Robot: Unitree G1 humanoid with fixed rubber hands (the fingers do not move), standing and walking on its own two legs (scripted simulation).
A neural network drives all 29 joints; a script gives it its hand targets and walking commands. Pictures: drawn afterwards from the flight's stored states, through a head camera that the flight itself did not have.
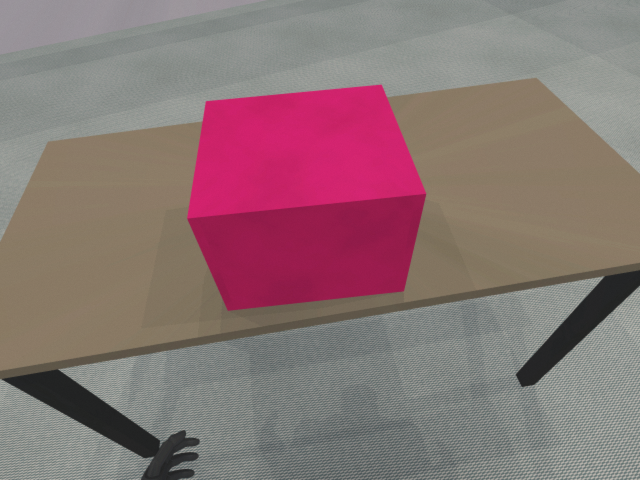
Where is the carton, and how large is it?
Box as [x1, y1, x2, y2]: [187, 85, 425, 310]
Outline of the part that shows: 381,85 206,101 187,218 228,310 403,290 425,197 425,192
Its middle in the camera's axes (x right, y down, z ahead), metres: -0.02 -0.07 +0.62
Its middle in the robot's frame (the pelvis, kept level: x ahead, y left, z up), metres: +0.52 +0.04 +0.04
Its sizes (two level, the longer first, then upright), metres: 0.280 0.256 0.211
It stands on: a table, 0.69 m high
